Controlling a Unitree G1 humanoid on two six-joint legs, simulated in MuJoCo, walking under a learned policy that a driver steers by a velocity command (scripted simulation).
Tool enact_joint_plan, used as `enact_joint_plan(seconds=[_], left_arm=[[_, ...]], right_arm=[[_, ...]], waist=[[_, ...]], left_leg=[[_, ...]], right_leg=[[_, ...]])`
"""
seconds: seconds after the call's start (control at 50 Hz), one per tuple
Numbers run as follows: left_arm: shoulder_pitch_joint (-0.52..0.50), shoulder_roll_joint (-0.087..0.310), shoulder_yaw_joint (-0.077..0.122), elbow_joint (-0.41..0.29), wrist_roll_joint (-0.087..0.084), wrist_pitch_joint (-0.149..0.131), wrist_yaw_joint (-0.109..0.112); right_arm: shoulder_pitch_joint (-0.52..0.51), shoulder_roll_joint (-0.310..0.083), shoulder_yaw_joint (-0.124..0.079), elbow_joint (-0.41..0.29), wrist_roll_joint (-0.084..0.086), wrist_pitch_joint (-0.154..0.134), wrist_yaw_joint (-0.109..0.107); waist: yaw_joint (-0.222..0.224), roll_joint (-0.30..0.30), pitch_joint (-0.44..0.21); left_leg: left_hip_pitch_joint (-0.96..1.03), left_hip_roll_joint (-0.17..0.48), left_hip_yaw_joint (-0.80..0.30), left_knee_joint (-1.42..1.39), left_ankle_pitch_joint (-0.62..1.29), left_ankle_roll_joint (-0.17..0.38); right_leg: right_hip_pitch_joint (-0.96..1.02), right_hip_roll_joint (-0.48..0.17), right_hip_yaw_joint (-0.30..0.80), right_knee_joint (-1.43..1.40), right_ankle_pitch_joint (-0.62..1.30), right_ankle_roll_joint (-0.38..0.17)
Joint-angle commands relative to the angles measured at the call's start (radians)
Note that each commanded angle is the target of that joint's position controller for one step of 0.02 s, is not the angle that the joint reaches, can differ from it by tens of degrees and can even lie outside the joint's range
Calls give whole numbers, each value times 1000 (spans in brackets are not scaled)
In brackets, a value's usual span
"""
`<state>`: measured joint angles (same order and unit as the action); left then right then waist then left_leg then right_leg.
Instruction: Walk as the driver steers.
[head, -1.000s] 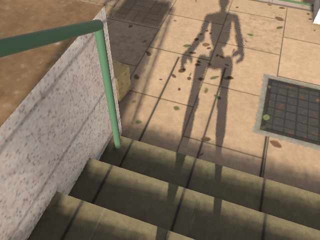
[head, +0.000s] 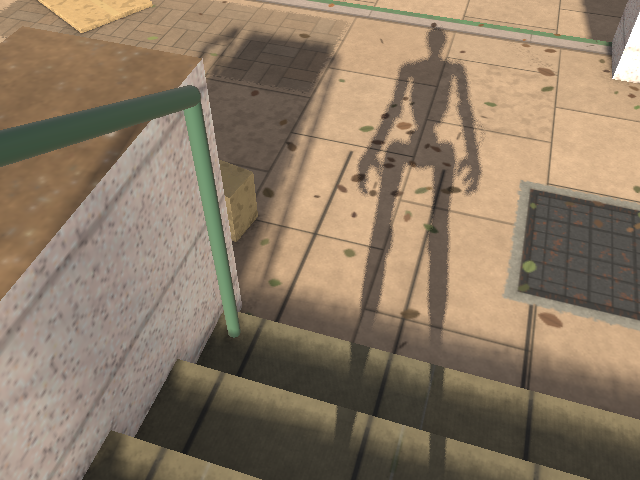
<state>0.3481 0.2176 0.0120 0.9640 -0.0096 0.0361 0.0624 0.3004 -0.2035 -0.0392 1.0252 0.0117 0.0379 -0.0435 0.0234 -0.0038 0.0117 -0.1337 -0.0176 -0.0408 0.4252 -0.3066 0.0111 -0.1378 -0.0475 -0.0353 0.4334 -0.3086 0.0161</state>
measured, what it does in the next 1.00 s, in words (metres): goes down: right foot 0.14 m lower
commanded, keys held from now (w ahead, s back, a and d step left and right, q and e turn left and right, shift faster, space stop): w+shift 0.94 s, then w+e+shift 0.06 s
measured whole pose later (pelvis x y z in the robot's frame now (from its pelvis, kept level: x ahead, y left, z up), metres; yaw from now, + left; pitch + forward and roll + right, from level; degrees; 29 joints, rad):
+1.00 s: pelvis +0.55 -0.04 -0.24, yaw -1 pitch +1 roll -4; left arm 0.56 0.17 0.03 0.98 -0.03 -0.09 0.04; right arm 0.02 -0.25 -0.02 0.72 0.02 -0.09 0.07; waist 0.13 0.07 -0.01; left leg -0.66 0.11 -0.06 0.57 0.45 0.04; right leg 0.01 0.03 -0.02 0.82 -0.84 0.01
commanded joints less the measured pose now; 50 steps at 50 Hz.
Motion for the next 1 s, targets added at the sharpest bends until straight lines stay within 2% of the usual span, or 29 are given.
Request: enact_joint_plan(seconds=[0.02,0.1,0.14,0.18,0.2,0.22,0.26,0.32,0.36,0.4,0.44,0.46,0.5,0.56,0.58,0.6,0.62,0.64,0.68,0.7,0.72,0.74,0.8,0.82,0.86,0.88,0.92,0.96,1.0], left_arm=[[17,118,28,-55,-14,-27,8],[76,158,41,-76,-27,-90,-11],[-14,186,43,-129,-51,-99,-28],[-186,113,21,-221,-43,-113,-46],[-234,66,9,-273,-27,-139,-55],[-240,90,18,-300,-25,-159,-57],[-177,62,13,-316,-50,-168,-70],[-223,40,7,-360,-15,-163,-97],[-169,39,12,-338,-1,-163,-124],[-296,96,39,-381,-13,-155,-125],[-359,53,28,-400,12,-150,-148],[-398,33,28,-415,-1,-141,-153],[-326,80,50,-405,-21,-121,-146],[143,228,123,-229,-18,-98,-112],[310,224,131,-173,-2,-98,-100],[443,196,120,-102,35,-108,-95],[397,140,62,-82,69,-130,-106],[325,59,35,-114,70,-117,-111],[222,100,63,-92,11,-101,-129],[140,210,80,-76,-4,-108,-128],[13,118,47,-109,8,-140,-131],[-79,36,16,-131,30,-169,-127],[-33,166,45,-82,25,-178,-51],[46,205,61,-54,27,-181,-44],[137,101,39,-31,-14,-183,-17],[175,82,35,-25,-31,-184,-4],[231,104,40,-14,-28,-157,-15],[231,116,56,-4,-30,-130,-18],[158,101,57,-21,-4,-98,-18]], right_arm=[[-21,-105,-22,-80,1,-26,-3],[-76,-27,3,-148,6,-114,31],[1,-23,9,-147,20,-146,48],[245,-121,-24,-57,18,-159,44],[393,-235,-62,-14,23,-153,43],[406,-207,-53,-30,8,-159,51],[289,-128,-26,-88,-9,-163,53],[190,-89,-3,-132,11,-142,43],[201,-116,-4,-138,-4,-152,25],[278,-109,1,-109,16,-167,0],[241,-128,-1,-123,29,-160,-29],[261,-156,-10,-117,23,-158,-33],[221,-159,-15,-135,7,-153,-28],[53,-203,-30,-180,-7,-124,-9],[-19,-222,-39,-178,7,-121,-1],[-18,-157,-40,-132,28,-134,-1],[80,36,4,-160,22,-165,20],[243,46,13,-181,55,-184,36],[216,-11,1,-190,64,-176,27],[169,19,18,-253,56,-162,13],[43,-23,18,-274,50,-138,8],[-36,-62,5,-289,63,-116,6],[-53,-92,-5,-301,-24,-110,23],[-37,-84,-5,-270,-9,-113,39],[-237,-122,-3,-330,-5,-139,59],[-331,-105,8,-353,-29,-158,71],[-431,-56,22,-379,-8,-154,110],[-429,-71,10,-403,24,-138,112],[-211,-169,-37,-329,12,-133,120]], waist=[[-9,-30,157],[3,-99,160],[-62,-152,158],[-175,7,101],[-226,243,46],[-220,208,33],[-127,67,50],[-88,70,90],[-67,96,31],[-93,82,108],[-109,43,113],[-127,68,104],[-80,98,93],[171,130,-45],[292,60,-43],[363,-198,16],[198,-524,29],[63,-559,-94],[-31,-82,-110],[-95,-128,-80],[-109,45,71],[-123,74,156],[-112,-70,107],[-97,-65,56],[-18,31,140],[26,54,153],[110,25,114],[105,-48,135],[-3,-105,67]], left_leg=[[-221,17,-18,-22,-380,66],[-322,36,23,127,-139,67],[-168,40,65,135,-49,95],[171,91,-59,-22,-68,138],[390,230,-336,-136,-62,210],[458,332,-554,-158,26,282],[460,331,-449,-99,75,288],[220,289,-273,-139,156,242],[82,254,-176,-97,210,240],[168,264,-180,-31,112,186],[-143,149,-40,-40,-55,129],[-241,149,-40,-62,-84,134],[-280,152,-34,17,-70,136],[-150,170,-20,529,471,63],[-219,134,5,861,569,30],[-386,-12,14,1500,49,-8],[-805,-95,-181,1812,-571,62],[-839,-78,-247,1777,-495,108],[-923,-25,-115,1648,-253,82],[-954,39,-62,1627,-210,59],[-967,134,-160,1452,-132,63],[-936,163,-219,1246,7,69],[-585,205,-106,741,341,-15],[-566,186,-70,810,445,-9],[-852,201,-95,512,670,44],[-778,196,-74,327,817,56],[-421,102,44,116,911,29],[-331,89,20,131,797,18],[-280,114,-10,138,700,39]], right_leg=[[-131,-33,77,-60,-433,-82],[-87,-191,304,-157,-387,-177],[-223,-250,371,-204,-386,-221],[-430,-71,119,61,-120,-123],[-620,46,-44,412,82,-56],[-792,69,61,600,-134,-64],[-933,-10,142,738,-79,-99],[-795,-72,90,526,44,-69],[-616,-37,43,571,247,-43],[-797,-74,135,391,492,-63],[-415,-10,64,108,792,-67],[-258,25,45,132,827,-46],[-146,31,57,227,796,-34],[102,4,22,348,584,-71],[247,9,-67,166,559,-72],[325,-96,62,-97,598,-180],[476,-147,116,338,1093,-158],[441,-178,234,364,1293,-186],[248,-306,455,126,624,-311],[77,-419,718,-11,219,-404],[-142,-435,747,-36,62,-384],[-314,-387,661,-14,63,-318],[-491,-177,375,-74,66,-269],[-428,-187,367,-28,27,-277],[-154,-144,319,82,-24,-245],[-148,-120,274,101,-59,-224],[-263,-58,127,90,-110,-182],[-224,-63,140,134,-14,-181],[-1,-78,170,326,270,-165]])
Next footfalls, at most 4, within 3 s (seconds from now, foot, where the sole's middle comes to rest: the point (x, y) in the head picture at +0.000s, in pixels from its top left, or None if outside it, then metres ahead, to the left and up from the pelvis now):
0.60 right None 0.35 -0.18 -0.92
1.06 left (301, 432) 0.76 0.10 -1.07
1.44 right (378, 382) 0.99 -0.12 -1.21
1.80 left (369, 294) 1.45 -0.12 -1.36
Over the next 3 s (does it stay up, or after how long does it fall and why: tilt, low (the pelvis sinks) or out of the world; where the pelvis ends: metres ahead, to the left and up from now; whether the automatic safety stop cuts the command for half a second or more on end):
stays up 1.51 -0.26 -0.58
